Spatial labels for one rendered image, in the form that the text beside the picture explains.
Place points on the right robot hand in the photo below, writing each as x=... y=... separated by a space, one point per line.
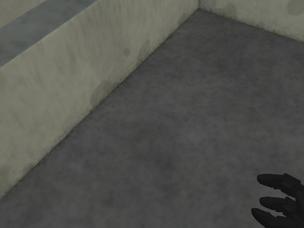
x=293 y=210

